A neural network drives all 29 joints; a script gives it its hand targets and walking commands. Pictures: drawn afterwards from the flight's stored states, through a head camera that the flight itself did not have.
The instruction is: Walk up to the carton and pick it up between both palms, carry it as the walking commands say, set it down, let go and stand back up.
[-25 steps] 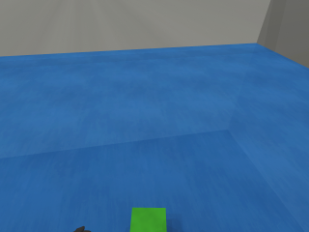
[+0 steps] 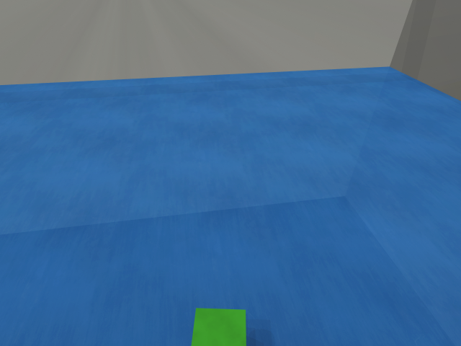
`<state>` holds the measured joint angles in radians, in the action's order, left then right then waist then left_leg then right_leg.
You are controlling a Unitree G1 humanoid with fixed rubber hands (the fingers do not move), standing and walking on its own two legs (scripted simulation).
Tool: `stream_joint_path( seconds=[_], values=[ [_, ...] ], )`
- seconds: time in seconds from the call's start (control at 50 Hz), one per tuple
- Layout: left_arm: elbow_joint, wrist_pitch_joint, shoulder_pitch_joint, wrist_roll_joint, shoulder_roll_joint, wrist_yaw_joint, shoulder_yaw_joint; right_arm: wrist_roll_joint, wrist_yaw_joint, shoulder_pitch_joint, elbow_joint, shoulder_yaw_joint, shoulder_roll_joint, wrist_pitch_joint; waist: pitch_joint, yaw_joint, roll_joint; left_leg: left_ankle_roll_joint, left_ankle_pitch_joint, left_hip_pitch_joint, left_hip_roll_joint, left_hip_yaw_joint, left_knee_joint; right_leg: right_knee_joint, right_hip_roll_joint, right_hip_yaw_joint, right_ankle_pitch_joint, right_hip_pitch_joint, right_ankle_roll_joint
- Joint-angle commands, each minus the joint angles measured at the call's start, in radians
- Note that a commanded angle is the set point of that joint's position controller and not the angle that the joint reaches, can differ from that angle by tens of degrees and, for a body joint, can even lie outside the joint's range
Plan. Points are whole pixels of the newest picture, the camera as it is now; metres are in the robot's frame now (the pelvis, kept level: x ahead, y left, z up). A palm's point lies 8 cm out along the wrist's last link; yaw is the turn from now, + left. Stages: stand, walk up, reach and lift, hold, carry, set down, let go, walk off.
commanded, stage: stand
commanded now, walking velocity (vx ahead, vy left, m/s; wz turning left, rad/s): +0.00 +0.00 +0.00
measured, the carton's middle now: out of the picture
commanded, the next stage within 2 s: none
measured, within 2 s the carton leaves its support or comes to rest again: neither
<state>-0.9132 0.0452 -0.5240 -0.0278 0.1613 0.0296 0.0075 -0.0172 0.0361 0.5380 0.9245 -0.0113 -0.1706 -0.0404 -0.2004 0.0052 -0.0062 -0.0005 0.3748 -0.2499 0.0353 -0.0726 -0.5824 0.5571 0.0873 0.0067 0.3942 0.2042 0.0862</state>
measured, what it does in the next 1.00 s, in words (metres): shifts its weight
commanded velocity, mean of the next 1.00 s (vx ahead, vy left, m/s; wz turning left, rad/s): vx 0.00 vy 0.00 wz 0.00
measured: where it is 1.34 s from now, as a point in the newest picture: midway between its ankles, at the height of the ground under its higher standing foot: outside the picture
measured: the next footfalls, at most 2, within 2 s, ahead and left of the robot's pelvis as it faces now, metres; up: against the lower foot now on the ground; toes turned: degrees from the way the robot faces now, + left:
none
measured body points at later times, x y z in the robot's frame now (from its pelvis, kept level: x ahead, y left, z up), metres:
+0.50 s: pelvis -0.04 +0.00 +0.00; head -0.09 +0.01 +0.45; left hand -0.09 +0.20 -0.16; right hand -0.07 -0.20 -0.16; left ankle -0.04 +0.13 -0.73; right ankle -0.07 -0.07 -0.73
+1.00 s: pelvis -0.06 +0.00 +0.01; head -0.10 +0.02 +0.46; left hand -0.12 +0.19 -0.16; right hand -0.11 -0.18 -0.15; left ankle -0.04 +0.13 -0.73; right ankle -0.07 -0.07 -0.73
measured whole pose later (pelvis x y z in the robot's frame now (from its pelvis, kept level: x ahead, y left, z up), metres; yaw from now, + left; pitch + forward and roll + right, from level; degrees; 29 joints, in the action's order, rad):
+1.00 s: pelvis -0.06 +0.00 +0.01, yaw +2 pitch -3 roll -1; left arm -1.13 0.01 -0.44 -0.02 0.09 0.05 0.01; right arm -0.02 0.05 0.42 1.17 -0.04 -0.06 0.00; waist -0.04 0.01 -0.03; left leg 0.00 0.27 -0.22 0.03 -0.10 -0.54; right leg 0.48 0.08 -0.03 0.28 0.15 0.08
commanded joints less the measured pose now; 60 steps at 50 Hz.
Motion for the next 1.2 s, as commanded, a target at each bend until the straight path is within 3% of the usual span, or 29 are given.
stream_joint_path(
  seconds=[0.0,0.02,0.1,0.12,0.14,0.16,0.2,0.22,0.26,0.28,0.3,0.36,0.44,0.5,0.52,0.54,0.56,0.58,0.62,0.68,0.82,0.9,0.92,0.94,0.98,1.0,1.08,1.12,1.18],
  values=[
    [0.02,0.004,-0.051,-0.004,0.072,0.008,0.017,0.003,0.012,0.077,-0.002,-0.004,-0.037,0.004,0.206,-0.002,-0.041,-0.032,-0.183,-0.109,-0.082,-0.047,0.063,-0.103,-0.204,0.136,-0.649,0.021,-0.018],
    [0.02,0.001,-0.057,-0.003,0.099,0.014,0.024,0.006,0.013,0.059,0.004,-0.006,-0.045,0.01,0.213,0.006,-0.025,-0.029,-0.179,-0.121,-0.076,-0.038,0.058,-0.107,-0.2,0.14,-0.657,0.011,-0.029],
    [-0.014,-0.011,-0.074,-0.006,0.061,0.016,0.011,0.0,0.019,0.039,0.027,-0.006,-0.052,0.024,0.284,0.002,-0.014,-0.037,-0.195,-0.14,-0.084,-0.062,0.073,-0.13,-0.174,0.129,-0.457,0.063,-0.029],
    [-0.02,-0.013,-0.082,-0.006,0.077,0.019,0.017,-0.003,0.021,0.019,0.027,-0.005,-0.068,0.023,0.305,0.019,0.002,-0.037,-0.202,-0.161,-0.085,-0.062,0.074,-0.14,-0.182,0.141,-0.456,0.056,-0.038],
    [-0.03,-0.012,-0.08,-0.003,0.044,0.02,0.008,-0.001,0.019,0.036,0.042,-0.01,-0.045,0.024,0.303,0.005,-0.017,-0.034,-0.159,-0.155,-0.088,-0.053,0.061,-0.149,-0.195,0.146,-0.501,0.068,-0.041],
    [-0.038,-0.012,-0.092,-0.007,0.072,0.019,0.01,-0.003,0.021,0.054,0.059,-0.015,-0.027,0.027,0.304,0.004,-0.003,-0.032,-0.155,-0.152,-0.084,-0.057,0.059,-0.151,-0.195,0.152,-0.494,0.063,-0.036],
    [-0.047,-0.015,-0.068,-0.003,0.036,0.014,0.001,-0.003,0.017,0.04,0.069,-0.011,-0.038,0.03,0.334,-0.006,0.013,-0.044,-0.177,-0.12,-0.093,-0.072,0.085,-0.167,-0.169,0.138,-0.317,0.114,-0.018],
    [-0.042,-0.016,-0.062,-0.004,0.081,0.015,0.013,-0.002,0.02,0.019,0.071,-0.007,-0.045,0.027,0.332,0.011,0.027,-0.043,-0.193,-0.136,-0.086,-0.083,0.092,-0.176,-0.165,0.145,-0.257,0.109,-0.016],
    [-0.045,-0.013,-0.062,-0.003,0.054,0.015,0.011,-0.007,0.021,0.022,0.084,-0.004,-0.059,0.028,0.353,0.009,0.012,-0.052,-0.188,-0.147,-0.094,-0.086,0.096,-0.18,-0.151,0.128,-0.241,0.101,-0.002],
    [-0.07,-0.015,-0.088,-0.002,0.046,0.016,0.006,-0.004,0.017,0.023,0.096,-0.008,-0.041,0.026,0.37,0.005,0.019,-0.045,-0.191,-0.143,-0.093,-0.088,0.11,-0.178,-0.163,0.134,-0.263,0.109,-0.021],
    [-0.08,-0.014,-0.078,-0.001,0.024,0.017,0.0,-0.001,0.013,0.021,0.103,-0.013,-0.017,0.029,0.376,-0.002,0.041,-0.048,-0.192,-0.132,-0.097,-0.083,0.114,-0.179,-0.161,0.137,-0.255,0.115,-0.008],
    [-0.082,-0.018,-0.047,-0.007,0.047,0.019,0.013,-0.007,0.018,0.006,0.118,-0.019,0.014,0.033,0.377,0.001,0.064,-0.052,-0.145,-0.134,-0.089,-0.096,0.127,-0.216,-0.165,0.152,-0.069,0.12,0.006],
    [-0.121,-0.017,-0.068,-0.002,0.003,0.022,0.004,0.004,0.01,-0.004,0.135,-0.007,-0.009,0.028,0.356,0.004,0.015,-0.045,-0.179,-0.101,-0.086,-0.082,0.124,-0.227,-0.161,0.145,-0.133,0.106,-0.019],
    [-0.128,-0.012,-0.031,0.004,0.014,0.016,0.008,0.006,0.012,0.0,0.154,-0.009,-0.007,0.026,0.342,-0.003,-0.011,-0.051,-0.188,-0.115,-0.083,-0.095,0.131,-0.223,-0.162,0.131,-0.12,0.068,-0.011],
    [-0.139,-0.015,-0.053,0.007,0.007,0.013,0.01,0.002,0.014,-0.005,0.164,-0.011,0.009,0.027,0.346,0.01,0.013,-0.04,-0.185,-0.103,-0.082,-0.088,0.13,-0.232,-0.161,0.136,-0.119,0.072,-0.018],
    [-0.14,-0.013,-0.042,0.0,0.032,0.014,0.019,0.007,0.013,-0.002,0.17,-0.011,0.01,0.029,0.342,0.009,-0.013,-0.035,-0.182,-0.107,-0.08,-0.089,0.127,-0.248,-0.166,0.139,-0.126,0.063,-0.027],
    [-0.139,-0.016,-0.034,0.003,0.052,0.012,0.022,0.004,0.012,-0.029,0.167,-0.017,0.016,0.031,0.374,0.013,0.015,-0.035,-0.195,-0.109,-0.079,-0.083,0.131,-0.249,-0.17,0.142,-0.134,0.09,-0.025],
    [-0.144,-0.018,-0.037,0.006,0.05,0.017,0.029,0.002,0.013,-0.028,0.168,-0.009,-0.002,0.031,0.352,0.007,0.007,-0.039,-0.19,-0.101,-0.078,-0.084,0.129,-0.243,-0.151,0.126,-0.119,0.064,-0.018],
    [-0.152,-0.021,-0.041,0.003,0.006,0.02,0.01,0.005,0.011,-0.016,0.185,-0.017,0.034,0.031,0.354,-0.004,0.005,-0.035,-0.168,-0.083,-0.08,-0.081,0.129,-0.271,-0.178,0.167,-0.081,0.091,-0.015],
    [-0.175,-0.024,-0.02,0.007,0.006,0.015,0.012,-0.002,0.011,0.002,0.209,-0.018,0.041,0.038,0.354,-0.007,0.022,-0.035,-0.186,-0.073,-0.076,-0.088,0.136,-0.257,-0.159,0.135,-0.069,0.08,-0.003],
    [-0.21,-0.024,-0.038,0.008,-0.011,0.019,0.009,0.002,0.011,-0.042,0.226,-0.017,0.049,0.03,0.368,0.019,0.015,-0.036,-0.183,-0.089,-0.083,-0.095,0.156,-0.239,-0.163,0.117,-0.116,0.068,-0.022],
    [-0.202,-0.025,0.004,0.011,0.011,0.02,0.016,0.002,0.014,-0.039,0.24,-0.016,0.034,0.033,0.386,0.0,0.063,-0.045,-0.178,-0.093,-0.081,-0.097,0.169,-0.247,-0.158,0.118,-0.098,0.063,-0.001],
    [-0.212,-0.026,0.0,0.009,-0.018,0.019,0.01,-0.002,0.013,-0.037,0.248,-0.013,0.014,0.039,0.383,-0.005,0.043,-0.04,-0.185,-0.076,-0.079,-0.101,0.173,-0.245,-0.164,0.123,-0.094,0.076,-0.007],
    [-0.206,-0.027,0.0,0.008,0.026,0.016,0.018,-0.004,0.014,-0.05,0.246,-0.023,0.064,0.041,0.385,0.013,0.029,-0.036,-0.186,-0.07,-0.077,-0.097,0.169,-0.258,-0.167,0.121,-0.07,0.093,-0.018],
    [-0.228,-0.025,-0.015,0.01,0.01,0.023,0.018,-0.002,0.019,-0.04,0.253,-0.012,0.019,0.039,0.38,0.003,0.055,-0.042,-0.172,-0.081,-0.081,-0.101,0.175,-0.237,-0.149,0.109,-0.09,0.055,-0.01],
    [-0.227,-0.028,-0.015,0.013,0.008,0.023,0.019,0.0,0.016,-0.055,0.246,-0.008,0.023,0.037,0.379,0.009,0.007,-0.046,-0.158,-0.078,-0.078,-0.104,0.171,-0.24,-0.143,0.107,-0.07,0.062,-0.011],
    [-0.24,-0.029,-0.013,0.014,-0.031,0.022,0.006,0.002,0.017,-0.053,0.263,-0.011,0.053,0.037,0.367,0.007,0.041,-0.044,-0.185,-0.075,-0.074,-0.096,0.167,-0.249,-0.157,0.116,-0.1,0.05,-0.009],
    [-0.227,-0.031,0.009,0.01,-0.019,0.023,0.008,0.0,0.013,-0.07,0.25,-0.012,0.052,0.038,0.368,0.002,0.003,-0.038,-0.196,-0.069,-0.081,-0.088,0.156,-0.27,-0.158,0.112,-0.093,0.062,-0.019],
    [-0.24,-0.032,0.017,0.009,-0.007,0.025,0.008,-0.001,0.015,-0.054,0.268,-0.015,0.064,0.041,0.38,0.0,0.027,-0.037,-0.171,-0.054,-0.069,-0.097,0.174,-0.267,-0.17,0.135,-0.051,0.076,-0.005]
  ],
)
